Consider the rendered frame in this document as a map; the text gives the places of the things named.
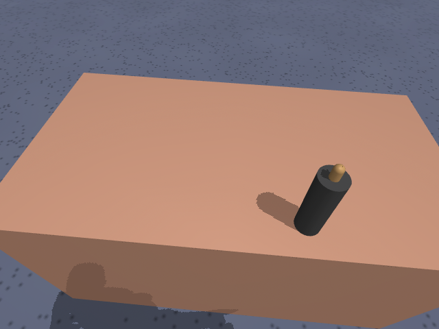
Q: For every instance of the bottle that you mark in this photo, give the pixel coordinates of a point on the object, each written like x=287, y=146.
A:
x=326, y=191

